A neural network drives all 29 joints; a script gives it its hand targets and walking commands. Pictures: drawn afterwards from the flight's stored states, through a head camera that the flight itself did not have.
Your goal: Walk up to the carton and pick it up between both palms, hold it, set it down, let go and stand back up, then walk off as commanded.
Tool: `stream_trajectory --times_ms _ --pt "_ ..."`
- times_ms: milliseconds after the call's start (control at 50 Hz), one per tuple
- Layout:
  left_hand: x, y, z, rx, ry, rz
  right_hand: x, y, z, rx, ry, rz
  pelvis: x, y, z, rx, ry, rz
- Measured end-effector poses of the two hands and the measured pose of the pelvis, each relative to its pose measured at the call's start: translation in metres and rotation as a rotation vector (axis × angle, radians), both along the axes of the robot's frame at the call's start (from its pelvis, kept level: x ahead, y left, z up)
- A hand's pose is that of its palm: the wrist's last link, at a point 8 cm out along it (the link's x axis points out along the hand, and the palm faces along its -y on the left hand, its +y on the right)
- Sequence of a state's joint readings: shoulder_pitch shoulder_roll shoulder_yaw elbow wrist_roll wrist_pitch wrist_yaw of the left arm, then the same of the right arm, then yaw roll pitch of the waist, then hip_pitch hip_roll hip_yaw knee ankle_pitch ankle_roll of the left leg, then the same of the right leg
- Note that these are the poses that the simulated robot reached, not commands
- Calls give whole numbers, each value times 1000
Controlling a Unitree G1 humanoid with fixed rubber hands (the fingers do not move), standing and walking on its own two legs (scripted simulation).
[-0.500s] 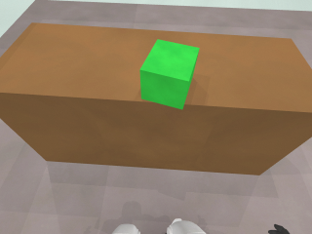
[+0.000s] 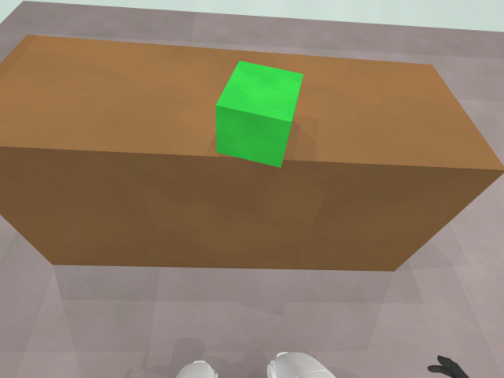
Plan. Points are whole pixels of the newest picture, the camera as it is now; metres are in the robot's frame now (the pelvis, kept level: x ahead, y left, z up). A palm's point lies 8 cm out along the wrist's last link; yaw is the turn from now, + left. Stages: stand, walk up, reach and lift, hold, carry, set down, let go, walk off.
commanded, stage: walk off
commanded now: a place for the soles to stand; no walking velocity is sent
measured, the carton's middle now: (259, 113) +0.69 -0.02 -0.01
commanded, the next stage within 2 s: stand in 0.86 s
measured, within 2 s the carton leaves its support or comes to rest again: neither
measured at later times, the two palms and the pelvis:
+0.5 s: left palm out of the picture +0.06 +0.31 -0.10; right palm out of the picture +0.06 -0.32 -0.11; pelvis -0.02 -0.01 +0.00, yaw +0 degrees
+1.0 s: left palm out of the picture +0.05 +0.30 -0.09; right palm out of the picture +0.05 -0.32 -0.10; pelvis -0.04 -0.01 +0.00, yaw +0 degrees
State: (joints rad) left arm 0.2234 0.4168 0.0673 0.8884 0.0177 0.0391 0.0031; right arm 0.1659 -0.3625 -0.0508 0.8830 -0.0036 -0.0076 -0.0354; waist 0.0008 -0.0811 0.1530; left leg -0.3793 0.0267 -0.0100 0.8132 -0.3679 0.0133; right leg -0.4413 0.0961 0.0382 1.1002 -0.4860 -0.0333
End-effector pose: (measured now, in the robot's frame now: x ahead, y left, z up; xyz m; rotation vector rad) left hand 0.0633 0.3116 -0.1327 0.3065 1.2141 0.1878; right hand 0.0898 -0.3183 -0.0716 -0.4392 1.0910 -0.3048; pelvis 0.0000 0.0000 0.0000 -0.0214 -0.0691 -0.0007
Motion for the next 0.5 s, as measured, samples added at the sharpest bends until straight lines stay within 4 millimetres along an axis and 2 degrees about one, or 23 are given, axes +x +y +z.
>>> stream_trajectory --times_ms 140,220,380,500 --pt "-9 -20 5 29 -25 -20 -19 -20 -16 40 12 2 -15 -23 -6 27 -2 -6" --pt "-15 -29 20 45 -34 -21 -24 -25 -19 74 26 -3 -19 -31 2 39 -2 -5" --pt "-12 -14 35 91 -40 -35 -28 -11 -34 120 31 -12 -20 -22 1 26 5 -5" --pt "0 -5 37 92 -66 -37 -28 1 -34 135 25 -1 -22 -13 3 26 4 4"
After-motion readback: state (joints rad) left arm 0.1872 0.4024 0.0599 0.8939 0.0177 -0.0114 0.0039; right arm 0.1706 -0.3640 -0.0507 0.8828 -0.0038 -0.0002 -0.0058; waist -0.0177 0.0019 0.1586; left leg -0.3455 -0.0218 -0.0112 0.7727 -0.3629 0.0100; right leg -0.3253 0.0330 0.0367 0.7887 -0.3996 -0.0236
